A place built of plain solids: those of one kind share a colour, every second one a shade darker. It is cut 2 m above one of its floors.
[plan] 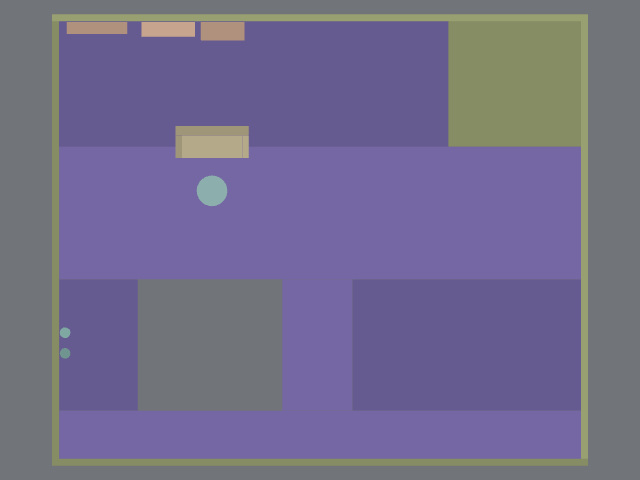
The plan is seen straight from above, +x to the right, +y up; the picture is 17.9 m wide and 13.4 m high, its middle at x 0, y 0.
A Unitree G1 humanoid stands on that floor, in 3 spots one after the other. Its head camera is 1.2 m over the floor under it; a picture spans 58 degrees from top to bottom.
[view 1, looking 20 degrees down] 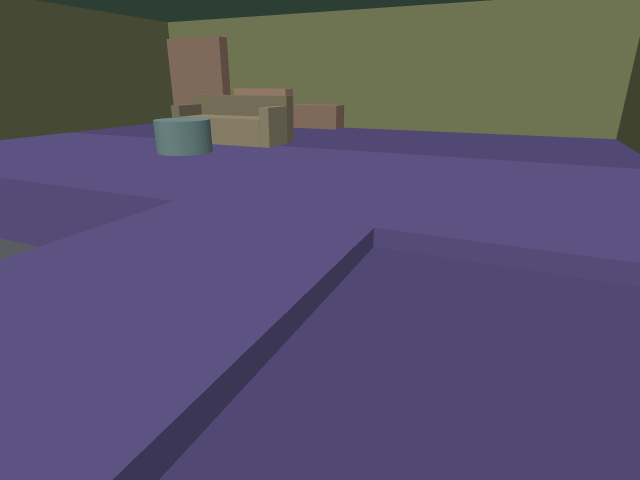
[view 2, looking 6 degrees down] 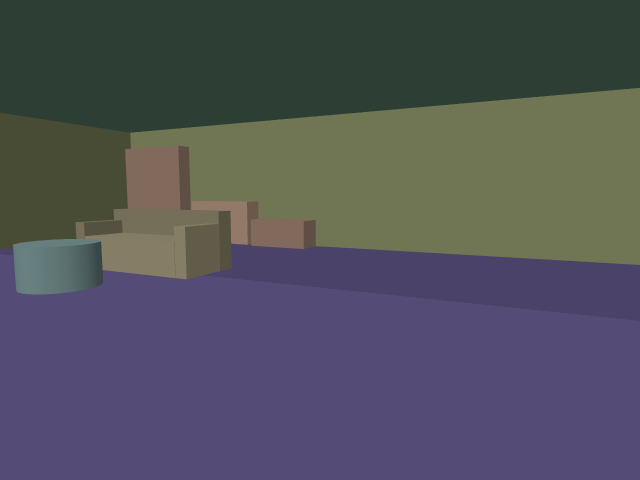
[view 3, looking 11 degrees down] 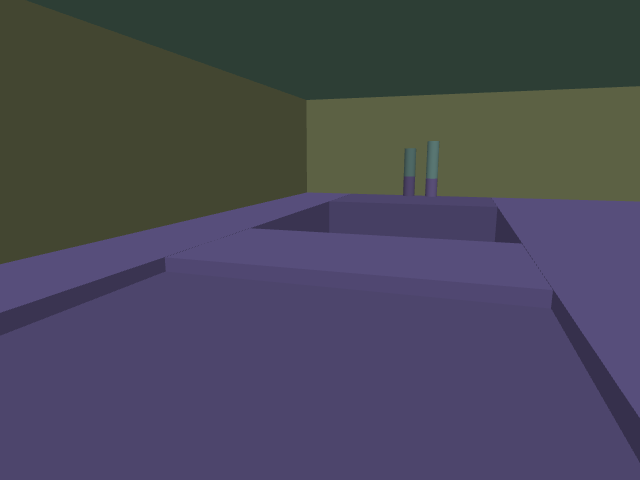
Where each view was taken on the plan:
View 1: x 1.80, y -4.14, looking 114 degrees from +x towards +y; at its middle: floor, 3.06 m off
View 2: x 1.79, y -1.72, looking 116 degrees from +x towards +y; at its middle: wall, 8.76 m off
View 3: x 4.61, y -1.84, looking -162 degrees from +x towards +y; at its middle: floor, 5.49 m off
